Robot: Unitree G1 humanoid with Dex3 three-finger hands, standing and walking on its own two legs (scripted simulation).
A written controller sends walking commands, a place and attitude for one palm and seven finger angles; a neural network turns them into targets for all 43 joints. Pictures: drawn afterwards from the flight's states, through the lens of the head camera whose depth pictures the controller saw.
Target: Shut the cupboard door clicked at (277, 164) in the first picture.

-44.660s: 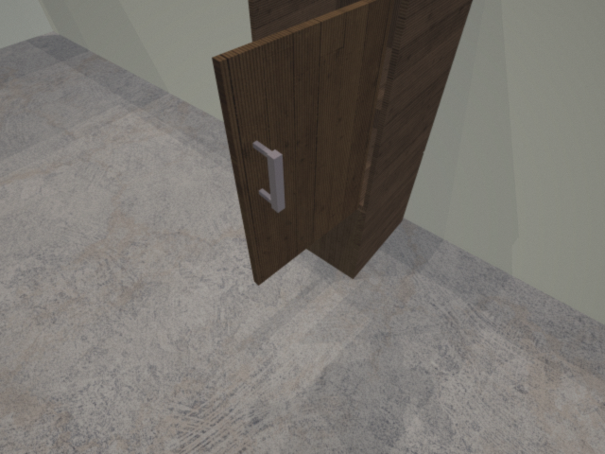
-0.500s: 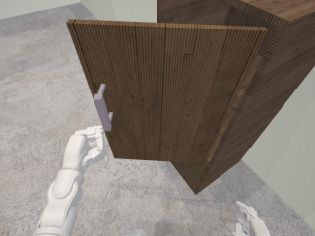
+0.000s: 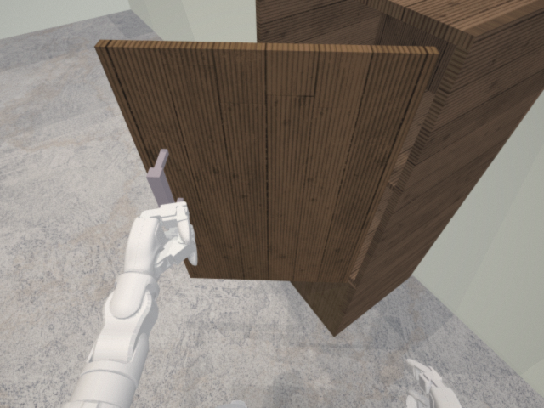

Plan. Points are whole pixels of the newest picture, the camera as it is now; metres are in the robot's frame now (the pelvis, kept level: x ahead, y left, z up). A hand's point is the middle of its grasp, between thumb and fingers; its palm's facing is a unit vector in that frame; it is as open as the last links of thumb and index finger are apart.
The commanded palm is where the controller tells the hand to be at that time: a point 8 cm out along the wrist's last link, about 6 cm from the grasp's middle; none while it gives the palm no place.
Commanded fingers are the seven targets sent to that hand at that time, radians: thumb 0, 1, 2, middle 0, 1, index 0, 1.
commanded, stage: bring the fist close to the handle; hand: left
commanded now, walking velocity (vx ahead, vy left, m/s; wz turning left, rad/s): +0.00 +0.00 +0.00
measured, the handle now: (169, 191) +0.43 +0.19 +0.07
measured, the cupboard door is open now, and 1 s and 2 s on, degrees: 53 45 34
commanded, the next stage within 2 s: push the door shut along its arc in 0.20 s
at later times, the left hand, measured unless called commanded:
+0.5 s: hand (186, 237) +0.34 +0.14 +0.07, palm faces -0.04 -1.00 -0.05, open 3.1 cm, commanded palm +0.33 +0.19 +0.07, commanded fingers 0.00 0.90 0.90 -1.30 -1.50 -1.30 -1.50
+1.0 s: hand (200, 203) +0.41 +0.13 +0.07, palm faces -0.17 -0.98 -0.04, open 3.1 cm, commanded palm +0.40 +0.17 +0.07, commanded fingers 0.00 0.90 0.90 -1.30 -1.50 -1.30 -1.50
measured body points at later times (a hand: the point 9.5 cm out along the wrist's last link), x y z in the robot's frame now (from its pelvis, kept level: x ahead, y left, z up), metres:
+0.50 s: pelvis -0.01 -0.01 +0.00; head +0.03 -0.01 +0.45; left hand +0.34 +0.20 +0.08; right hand +0.14 -0.25 -0.10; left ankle +0.02 +0.07 -0.69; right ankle -0.01 -0.08 -0.69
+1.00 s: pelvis -0.02 +0.01 -0.01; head +0.04 +0.02 +0.44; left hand +0.41 +0.19 +0.08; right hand +0.07 -0.25 -0.12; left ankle +0.02 +0.07 -0.69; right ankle -0.01 -0.08 -0.69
